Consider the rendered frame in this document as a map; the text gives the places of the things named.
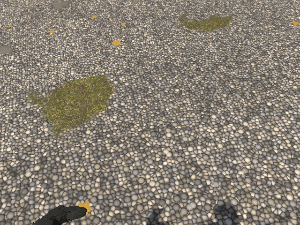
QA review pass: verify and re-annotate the robot left hand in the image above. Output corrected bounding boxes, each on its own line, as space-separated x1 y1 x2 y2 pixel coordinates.
32 205 87 225

